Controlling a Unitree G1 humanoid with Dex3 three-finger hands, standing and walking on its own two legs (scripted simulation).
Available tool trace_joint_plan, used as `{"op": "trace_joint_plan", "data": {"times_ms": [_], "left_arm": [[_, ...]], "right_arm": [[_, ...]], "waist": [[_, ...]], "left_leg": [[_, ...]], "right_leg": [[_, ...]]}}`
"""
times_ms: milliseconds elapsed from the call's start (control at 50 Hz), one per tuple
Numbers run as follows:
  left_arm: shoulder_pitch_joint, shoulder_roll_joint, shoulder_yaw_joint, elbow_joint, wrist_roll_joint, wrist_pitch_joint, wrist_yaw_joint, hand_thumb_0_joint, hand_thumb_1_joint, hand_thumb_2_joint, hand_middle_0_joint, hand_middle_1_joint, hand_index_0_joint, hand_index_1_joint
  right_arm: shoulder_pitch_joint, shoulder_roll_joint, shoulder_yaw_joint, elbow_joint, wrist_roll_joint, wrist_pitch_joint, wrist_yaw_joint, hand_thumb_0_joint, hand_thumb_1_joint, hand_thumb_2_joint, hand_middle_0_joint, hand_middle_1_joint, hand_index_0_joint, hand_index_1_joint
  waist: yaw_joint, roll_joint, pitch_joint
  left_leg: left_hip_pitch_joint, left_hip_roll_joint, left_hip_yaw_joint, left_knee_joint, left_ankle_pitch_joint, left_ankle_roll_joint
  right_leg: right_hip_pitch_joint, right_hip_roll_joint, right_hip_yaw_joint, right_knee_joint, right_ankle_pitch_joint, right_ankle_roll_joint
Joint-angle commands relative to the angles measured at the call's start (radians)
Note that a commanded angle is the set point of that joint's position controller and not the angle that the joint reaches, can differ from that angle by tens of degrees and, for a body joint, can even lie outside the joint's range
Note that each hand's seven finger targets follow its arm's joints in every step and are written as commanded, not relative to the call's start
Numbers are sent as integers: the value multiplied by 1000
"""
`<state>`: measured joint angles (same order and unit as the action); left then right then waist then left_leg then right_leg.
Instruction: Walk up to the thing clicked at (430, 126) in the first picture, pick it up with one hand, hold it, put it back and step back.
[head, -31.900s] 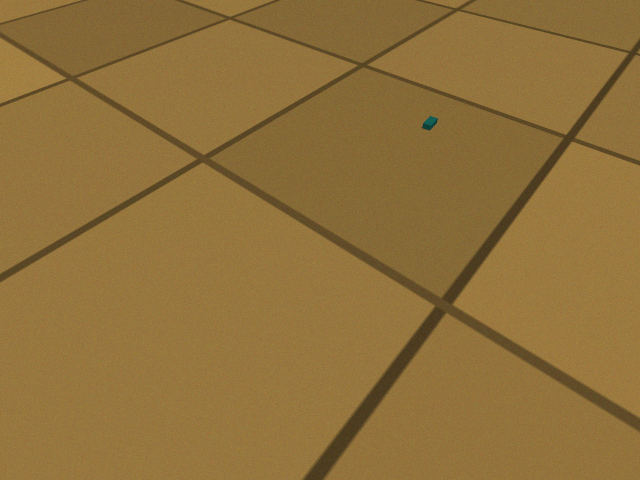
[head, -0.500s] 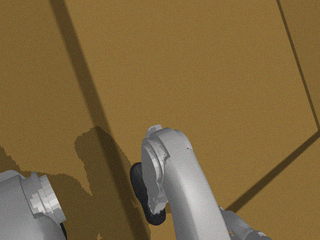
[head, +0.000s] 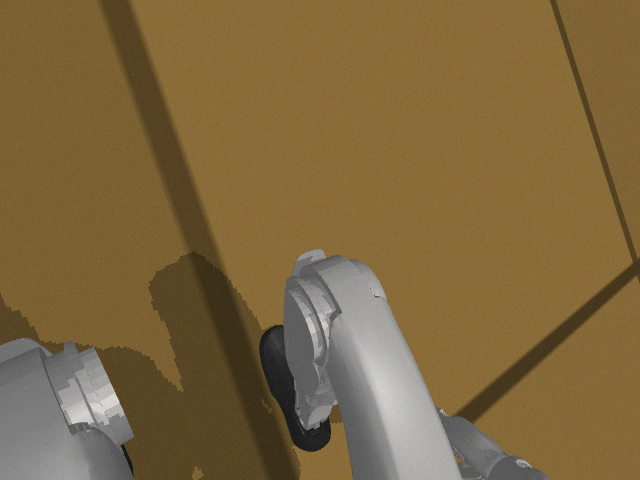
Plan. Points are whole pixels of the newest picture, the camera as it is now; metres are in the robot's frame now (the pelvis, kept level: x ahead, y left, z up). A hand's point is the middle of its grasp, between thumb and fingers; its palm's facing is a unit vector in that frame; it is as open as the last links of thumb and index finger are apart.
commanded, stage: close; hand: left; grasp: from above
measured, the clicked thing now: out of the picture +0.44 +0.39 -0.28
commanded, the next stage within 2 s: settle in 1.48 s
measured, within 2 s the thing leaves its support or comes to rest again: leaves its support in 1.80 s
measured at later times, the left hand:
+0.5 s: hand out of the picture +0.42 +0.38 -0.24, palm faces -0.42 -0.19 -0.89, open 11.2 cm
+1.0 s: hand out of the picture +0.42 +0.38 -0.24, palm faces -0.41 -0.19 -0.89, open 8.9 cm
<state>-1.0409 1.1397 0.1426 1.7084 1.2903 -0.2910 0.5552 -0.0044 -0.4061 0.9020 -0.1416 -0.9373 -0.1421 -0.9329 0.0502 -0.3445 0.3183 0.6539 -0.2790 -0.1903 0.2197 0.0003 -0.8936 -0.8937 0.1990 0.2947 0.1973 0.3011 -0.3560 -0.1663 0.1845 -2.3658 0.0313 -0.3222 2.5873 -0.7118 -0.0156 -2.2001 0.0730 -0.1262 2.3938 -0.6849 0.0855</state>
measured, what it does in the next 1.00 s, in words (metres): stands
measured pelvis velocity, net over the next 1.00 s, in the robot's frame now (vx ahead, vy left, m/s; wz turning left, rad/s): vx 0.00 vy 0.00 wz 0.00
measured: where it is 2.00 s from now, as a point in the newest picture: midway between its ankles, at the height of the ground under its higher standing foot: (218, 455)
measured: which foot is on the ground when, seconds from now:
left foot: down 0.00-1.00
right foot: down 0.00-1.00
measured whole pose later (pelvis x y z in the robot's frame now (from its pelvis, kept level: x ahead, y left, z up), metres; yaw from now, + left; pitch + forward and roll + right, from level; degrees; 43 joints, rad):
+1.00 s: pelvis +0.00 +0.00 +0.00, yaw +0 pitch +25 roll -16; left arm -1.04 1.15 0.15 1.70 1.29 -0.30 0.56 0.00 0.26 0.39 -0.63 -0.54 -0.67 -0.50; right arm 0.05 -0.35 0.33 0.65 -0.28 -0.20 0.21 0.00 -0.89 -0.89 0.20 0.29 0.20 0.30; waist -0.36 -0.17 0.20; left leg -2.36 0.03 -0.32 2.59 -0.71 -0.02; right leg -2.20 0.07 -0.13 2.39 -0.68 0.09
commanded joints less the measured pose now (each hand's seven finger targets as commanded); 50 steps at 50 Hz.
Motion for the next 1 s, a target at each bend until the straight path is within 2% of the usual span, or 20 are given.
{"op": "trace_joint_plan", "data": {"times_ms": [0, 40, 80, 140, 180, 220, 260, 320, 340, 360, 400, 540, 720, 780, 820, 840, 860, 940, 960, 980], "left_arm": [[-226, 239, -2, -128, -11, -5, 39, 0, -238, 755, -232, -883, -259, -853], [-233, 261, 21, -152, -14, -9, 48, 0, -201, 728, -265, -844, -290, -817], [-210, 244, 6, -114, -2, -2, 48, 0, -180, 711, -271, -849, -302, -815], [-247, 274, 22, -145, -9, -4, 58, 0, -140, 675, -303, -816, -334, -782], [-195, 263, 10, -82, 9, 12, 54, 0, -127, 667, -319, -802, -348, -769], [-260, 273, 22, -165, -4, 9, 57, 0, -74, 626, -352, -781, -387, -743], [-201, 254, 11, -99, -11, 19, 53, 0, -73, 620, -361, -761, -393, -726], [-220, 238, -3, -104, -19, 22, 38, 0, -39, 589, -382, -744, -418, -705], [-201, 254, 9, -75, -23, 25, 34, 0, -33, 590, -392, -738, -426, -701], [-234, 268, 13, -141, -22, 19, 29, 0, -22, 585, -405, -726, -438, -691], [-196, 262, 12, -84, -22, 22, 27, 0, 9, 554, -429, -710, -464, -672], [-200, 278, 32, -149, -24, -1, 25, 0, 98, 489, -488, -650, -528, -607], [-196, 263, 16, -122, -6, -4, 30, 0, 206, 424, -578, -583, -618, -540], [-224, 255, 12, -148, -18, -9, 29, 0, 242, 402, -606, -553, -646, -510], [-226, 255, 7, -151, -18, -11, 37, 0, 259, 364, -627, -529, -669, -485], [-238, 280, 27, -167, -20, -12, 40, 0, 263, 363, -626, -523, -668, -478], [-192, 279, 23, -107, -3, -2, 40, 0, 285, 352, -633, -536, -680, -486], [-239, 277, 23, -157, -11, -6, 45, 0, 361, 343, -699, -498, -742, -452], [-201, 256, 12, -101, -13, 3, 42, 0, 373, 334, -709, -495, -753, -448], [-211, 259, 12, -139, -17, 3, 39, 0, 379, 309, -715, -468, -759, -420]], "right_arm": [[163, -345, -94, 3, -4, 3, -7, 0, -879, -894, 200, 300, 200, 300], [167, -353, -96, 2, -1, 3, -8, 0, -879, -894, 200, 300, 200, 300], [163, -345, -94, 7, -4, -1, -6, 0, -880, -894, 200, 300, 200, 300], [147, -352, -92, -4, -2, -4, -6, 0, -879, -894, 200, 300, 200, 300], [153, -348, -92, 0, -1, -3, -8, 0, -880, -894, 200, 300, 200, 300], [163, -349, -93, -6, -6, -6, -7, 0, -880, -894, 200, 300, 200, 300], [159, -352, -94, -5, -3, -10, -8, 0, -882, -894, 200, 300, 199, 300], [167, -350, -96, -1, -2, -11, -7, 0, -881, -894, 200, 300, 200, 300], [166, -351, -97, 8, 3, -11, -10, 0, -882, -894, 200, 300, 200, 300], [174, -357, -97, -6, 2, -11, -8, 0, -883, -895, 200, 300, 200, 300], [161, -352, -91, -6, 2, -7, -9, 0, -883, -895, 199, 300, 199, 300], [162, -348, -91, -6, 2, 1, -9, 0, -880, -894, 200, 300, 200, 300], [163, -350, -92, 0, -5, 8, -9, 0, -880, -894, 200, 300, 200, 300], [170, -356, -96, -2, -3, 2, -10, 0, -880, -893, 200, 300, 200, 300], [153, -350, -90, -13, -4, 0, -15, 0, -882, -895, 200, 300, 199, 300], [162, -355, -94, -3, -1, -2, -14, 0, -880, -893, 200, 300, 200, 300], [170, -351, -91, 7, -2, -2, -13, 0, -881, -893, 200, 300, 200, 300], [161, -353, -90, -1, -4, -3, -15, 0, -880, -894, 200, 300, 200, 300], [150, -348, -91, 3, -4, -6, -16, 0, -881, -894, 200, 300, 199, 300], [154, -353, -94, 1, -2, -9, -13, 0, -881, -894, 200, 300, 200, 300]], "waist": [[-46, 585, -612], [-43, 582, -634], [-48, 599, -617], [-41, 607, -615], [-45, 576, -583], [-44, 604, -633], [-47, 575, -610], [-53, 563, -592], [-47, 571, -583], [-48, 588, -611], [-44, 576, -612], [-36, 595, -632], [-41, 584, -596], [-54, 566, -600], [-46, 582, -610], [-41, 575, -625], [-40, 576, -606], [-44, 594, -628], [-44, 574, -599], [-41, 571, -599]], "left_leg": [[549, 33, 138, -270, 246, 8], [558, 36, 131, -273, 268, 5], [564, 37, 135, -271, 264, 4], [550, 35, 132, -273, 246, 3], [531, 37, 138, -271, 205, 8], [554, 35, 139, -274, 239, 7], [538, 35, 145, -269, 230, 10], [517, 34, 134, -273, 218, 9], [531, 37, 132, -280, 201, 6], [554, 37, 124, -283, 229, 4], [537, 36, 130, -279, 225, 8], [554, 37, 133, -275, 277, 4], [544, 37, 133, -279, 234, 5], [535, 36, 131, -271, 222, 8], [530, 35, 141, -276, 221, 10], [548, 36, 131, -275, 236, 7], [542, 36, 136, -271, 234, 8], [551, 36, 138, -265, 251, 7], [532, 37, 140, -263, 235, 7], [532, 34, 140, -261, 243, 7]], "right_leg": [[277, 21, -164, -174, 281, -88], [288, 22, -168, -172, 297, -86], [275, 23, -169, -165, 286, -89], [262, 19, -169, -165, 276, -90], [257, 21, -161, -172, 243, -88], [273, 20, -162, -174, 276, -88], [283, 24, -158, -187, 272, -86], [259, 22, -166, -175, 260, -87], [257, 19, -163, -179, 239, -89], [259, 21, -166, -172, 258, -88], [273, 23, -163, -179, 258, -89], [291, 25, -164, -174, 294, -88], [264, 22, -171, -173, 261, -90], [264, 19, -168, -177, 257, -85], [288, 24, -161, -193, 263, -88], [279, 18, -168, -176, 274, -86], [275, 21, -166, -174, 265, -88], [285, 18, -166, -175, 286, -86], [276, 18, -163, -175, 272, -86], [269, 18, -165, -170, 278, -84]]}}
